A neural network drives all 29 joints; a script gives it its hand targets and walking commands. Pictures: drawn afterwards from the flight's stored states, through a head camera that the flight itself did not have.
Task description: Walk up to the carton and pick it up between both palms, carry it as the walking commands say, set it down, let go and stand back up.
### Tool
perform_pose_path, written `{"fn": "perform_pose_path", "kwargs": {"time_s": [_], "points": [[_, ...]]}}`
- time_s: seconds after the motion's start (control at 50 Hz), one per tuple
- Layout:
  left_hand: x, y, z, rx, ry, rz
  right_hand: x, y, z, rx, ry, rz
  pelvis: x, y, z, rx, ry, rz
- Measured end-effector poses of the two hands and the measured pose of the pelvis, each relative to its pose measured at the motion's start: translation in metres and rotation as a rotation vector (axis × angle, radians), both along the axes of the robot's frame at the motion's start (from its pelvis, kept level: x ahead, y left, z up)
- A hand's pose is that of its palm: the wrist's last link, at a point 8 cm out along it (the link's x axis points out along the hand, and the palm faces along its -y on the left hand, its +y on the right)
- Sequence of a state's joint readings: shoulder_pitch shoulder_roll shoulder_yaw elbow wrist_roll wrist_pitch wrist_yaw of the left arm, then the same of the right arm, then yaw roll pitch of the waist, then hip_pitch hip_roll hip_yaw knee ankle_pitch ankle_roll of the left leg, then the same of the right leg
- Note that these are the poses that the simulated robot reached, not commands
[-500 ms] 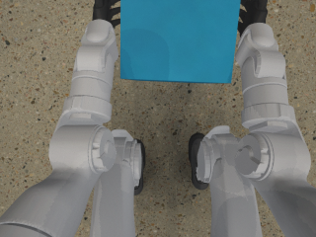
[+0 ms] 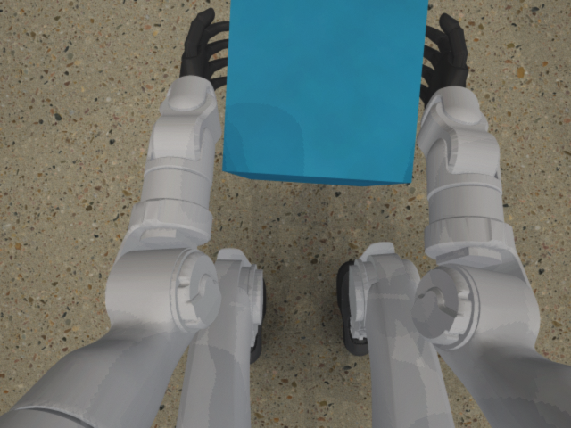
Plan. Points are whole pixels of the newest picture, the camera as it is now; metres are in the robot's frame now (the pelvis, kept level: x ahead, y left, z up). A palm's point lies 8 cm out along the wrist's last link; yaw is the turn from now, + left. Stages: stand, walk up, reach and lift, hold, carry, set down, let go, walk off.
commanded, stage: reach and lift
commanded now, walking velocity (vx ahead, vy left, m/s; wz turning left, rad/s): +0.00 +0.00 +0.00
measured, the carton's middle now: (315, 105) +0.52 -0.03 -0.16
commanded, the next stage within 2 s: none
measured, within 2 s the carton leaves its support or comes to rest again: neither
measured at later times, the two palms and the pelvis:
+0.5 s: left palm (176, 71) +0.51 +0.12 -0.02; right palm (474, 82) +0.48 -0.17 -0.01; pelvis +0.00 +0.00 +0.05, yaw +0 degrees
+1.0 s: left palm (143, 53) +0.49 +0.12 +0.06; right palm (526, 68) +0.46 -0.17 +0.06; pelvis +0.02 +0.00 +0.10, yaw +0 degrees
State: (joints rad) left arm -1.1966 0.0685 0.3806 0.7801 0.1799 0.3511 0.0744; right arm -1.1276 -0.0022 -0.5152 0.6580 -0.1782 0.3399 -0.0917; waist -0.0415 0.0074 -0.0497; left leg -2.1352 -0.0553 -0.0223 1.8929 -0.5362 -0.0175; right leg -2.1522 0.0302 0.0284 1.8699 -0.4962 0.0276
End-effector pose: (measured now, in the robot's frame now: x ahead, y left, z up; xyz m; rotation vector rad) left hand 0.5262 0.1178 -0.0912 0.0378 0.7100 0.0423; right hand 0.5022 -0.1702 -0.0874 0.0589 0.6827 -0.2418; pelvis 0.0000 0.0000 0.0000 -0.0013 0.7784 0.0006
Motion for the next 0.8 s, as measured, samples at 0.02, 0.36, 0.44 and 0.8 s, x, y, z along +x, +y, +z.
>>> {"fn": "perform_pose_path", "kwargs": {"time_s": [0.02,0.36,0.44,0.8], "points": [[-0.001,0.000,0.003,0.000,0.000,0.000,-0.001,0.000,0.003,0.000,0.000,0.000,0.000,0.000,0.002,0.000,-0.001,0.000],[-0.014,0.003,0.052,-0.008,-0.005,0.007,-0.014,0.003,0.052,0.006,-0.006,-0.004,0.000,0.001,0.032,-0.002,-0.018,0.002],[-0.017,0.003,0.065,-0.008,-0.004,0.007,-0.017,0.003,0.064,0.007,-0.005,-0.005,0.001,0.001,0.041,-0.002,-0.024,0.001],[-0.030,0.005,0.118,-0.009,-0.003,0.010,-0.030,0.006,0.117,0.007,-0.002,-0.004,0.010,0.003,0.081,-0.006,-0.065,-0.001]]}}
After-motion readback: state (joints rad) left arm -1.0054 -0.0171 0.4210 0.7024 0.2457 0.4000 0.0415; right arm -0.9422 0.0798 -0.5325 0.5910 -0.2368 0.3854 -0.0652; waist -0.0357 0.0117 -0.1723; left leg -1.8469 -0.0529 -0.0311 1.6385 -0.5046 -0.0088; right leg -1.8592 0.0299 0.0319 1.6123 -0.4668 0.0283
